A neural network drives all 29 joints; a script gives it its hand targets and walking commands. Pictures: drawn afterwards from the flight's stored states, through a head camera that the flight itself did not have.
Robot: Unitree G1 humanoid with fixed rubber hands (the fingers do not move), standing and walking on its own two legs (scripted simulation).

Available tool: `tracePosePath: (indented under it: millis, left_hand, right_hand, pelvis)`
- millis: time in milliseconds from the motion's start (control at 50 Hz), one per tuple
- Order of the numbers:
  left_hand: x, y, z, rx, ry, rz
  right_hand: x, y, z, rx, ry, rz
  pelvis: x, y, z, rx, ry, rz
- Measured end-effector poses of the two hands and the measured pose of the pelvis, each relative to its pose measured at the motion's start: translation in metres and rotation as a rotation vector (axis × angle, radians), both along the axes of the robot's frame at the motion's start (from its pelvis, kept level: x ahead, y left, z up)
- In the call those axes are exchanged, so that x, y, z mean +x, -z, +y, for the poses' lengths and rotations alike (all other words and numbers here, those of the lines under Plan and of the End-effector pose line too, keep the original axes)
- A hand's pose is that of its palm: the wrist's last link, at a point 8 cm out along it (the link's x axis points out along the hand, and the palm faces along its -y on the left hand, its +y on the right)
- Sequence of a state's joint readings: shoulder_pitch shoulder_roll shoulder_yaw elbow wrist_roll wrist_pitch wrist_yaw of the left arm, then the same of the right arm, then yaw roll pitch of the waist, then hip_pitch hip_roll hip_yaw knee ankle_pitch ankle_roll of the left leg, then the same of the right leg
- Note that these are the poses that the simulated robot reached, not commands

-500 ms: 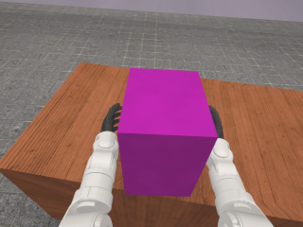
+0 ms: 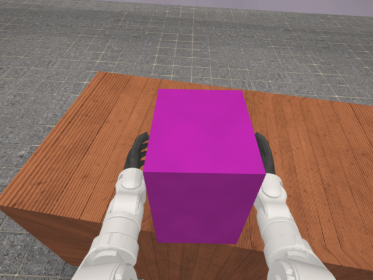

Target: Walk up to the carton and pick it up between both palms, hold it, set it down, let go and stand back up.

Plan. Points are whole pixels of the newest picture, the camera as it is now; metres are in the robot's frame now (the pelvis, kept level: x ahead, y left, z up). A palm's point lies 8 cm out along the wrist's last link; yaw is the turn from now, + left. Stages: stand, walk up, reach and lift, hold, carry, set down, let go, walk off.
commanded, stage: set down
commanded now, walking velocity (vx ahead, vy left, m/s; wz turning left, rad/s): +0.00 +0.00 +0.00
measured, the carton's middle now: (198, 168) +0.39 -0.07 +0.02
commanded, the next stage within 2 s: none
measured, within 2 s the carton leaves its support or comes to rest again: rests again in 0.20 s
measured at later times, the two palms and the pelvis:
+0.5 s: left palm (135, 170) +0.39 +0.07 +0.04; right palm (262, 171) +0.35 -0.21 +0.05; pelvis +0.00 +0.00 +0.00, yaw +0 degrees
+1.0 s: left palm (137, 172) +0.38 +0.07 +0.03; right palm (262, 176) +0.34 -0.21 +0.04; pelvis +0.00 +0.00 +0.00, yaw -1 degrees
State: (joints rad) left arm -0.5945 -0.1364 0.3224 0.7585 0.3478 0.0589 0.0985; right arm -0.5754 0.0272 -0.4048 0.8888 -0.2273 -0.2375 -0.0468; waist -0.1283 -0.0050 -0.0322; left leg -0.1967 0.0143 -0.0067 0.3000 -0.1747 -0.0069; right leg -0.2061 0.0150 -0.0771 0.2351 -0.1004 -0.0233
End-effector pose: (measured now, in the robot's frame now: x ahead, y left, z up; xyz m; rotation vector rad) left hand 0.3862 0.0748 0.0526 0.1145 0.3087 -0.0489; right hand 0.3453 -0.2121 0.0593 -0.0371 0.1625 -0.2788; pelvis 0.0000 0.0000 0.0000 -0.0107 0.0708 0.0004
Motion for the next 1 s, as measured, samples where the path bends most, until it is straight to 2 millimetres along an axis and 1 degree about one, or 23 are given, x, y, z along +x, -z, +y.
tracePosePath:
  millis: [220, 480, 800, 1000]
  left_hand:
    - [0.001, 0.010, -0.003, 0.009, 0.003, -0.006]
    - [0.001, 0.013, -0.001, 0.003, -0.002, -0.024]
    - [-0.001, 0.016, -0.003, -0.009, 0.003, -0.039]
    - [-0.002, 0.019, -0.003, -0.014, 0.001, -0.052]
  right_hand:
    - [0.000, 0.011, -0.003, -0.006, 0.002, -0.003]
    - [0.001, 0.013, -0.001, -0.024, -0.005, -0.018]
    - [-0.005, 0.021, -0.002, -0.028, 0.001, -0.023]
    - [-0.006, 0.023, -0.002, -0.032, -0.002, -0.029]
  pelvis:
    - [0.002, 0.001, -0.001, -0.002, 0.002, 0.035]
    - [0.001, 0.000, -0.001, 0.000, 0.004, 0.042]
    - [-0.001, 0.001, 0.000, 0.002, 0.012, 0.042]
    - [-0.001, 0.001, -0.001, 0.004, 0.017, 0.041]
